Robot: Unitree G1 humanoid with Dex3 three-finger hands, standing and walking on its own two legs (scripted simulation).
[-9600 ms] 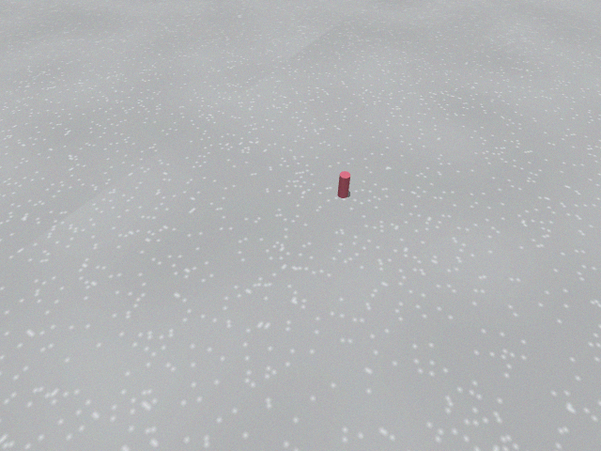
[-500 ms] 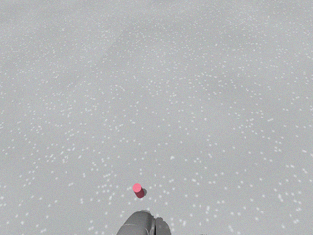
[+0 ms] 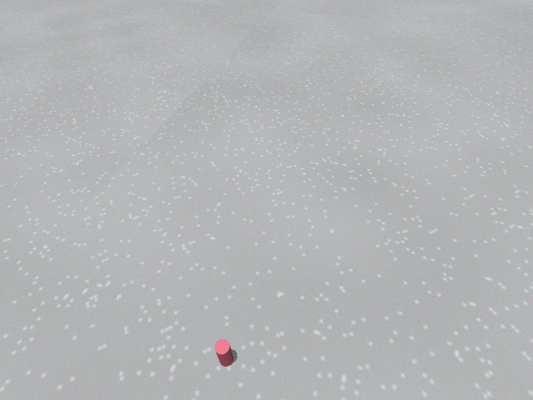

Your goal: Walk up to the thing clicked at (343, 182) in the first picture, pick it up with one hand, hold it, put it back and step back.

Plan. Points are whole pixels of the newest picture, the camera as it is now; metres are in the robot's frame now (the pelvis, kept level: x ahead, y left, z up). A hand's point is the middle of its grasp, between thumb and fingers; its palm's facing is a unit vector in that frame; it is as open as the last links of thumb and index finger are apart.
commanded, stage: walk up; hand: left
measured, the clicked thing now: (224, 353) +0.41 +0.20 -0.70
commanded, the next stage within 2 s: none
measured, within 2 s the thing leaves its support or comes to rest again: neither
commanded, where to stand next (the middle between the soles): +0.06 -0.01 m, yaw -1 degrees
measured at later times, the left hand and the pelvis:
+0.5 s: hand out of the picture +0.13 +0.25 -0.15, palm faces -0.02 -0.90 -0.44, open 7.4 cm; pelvis +0.02 -0.03 -0.02, yaw +1 degrees
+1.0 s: hand out of the picture +0.06 +0.27 -0.16, palm faces +0.01 -0.92 -0.38, open 7.4 cm; pelvis +0.03 -0.02 -0.01, yaw +2 degrees
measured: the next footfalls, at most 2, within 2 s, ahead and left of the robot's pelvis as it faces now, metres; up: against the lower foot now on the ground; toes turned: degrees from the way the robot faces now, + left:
right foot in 0.40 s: +0.16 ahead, -0.16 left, +0.00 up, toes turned -1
left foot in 0.70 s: -0.01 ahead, +0.13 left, +0.00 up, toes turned +4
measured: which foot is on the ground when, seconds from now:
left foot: down 0.00-0.42, up 0.44-0.68, down 0.70-1.00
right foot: down 0.00-0.10, up 0.12-0.38, down 0.40-0.72, up 0.74-1.00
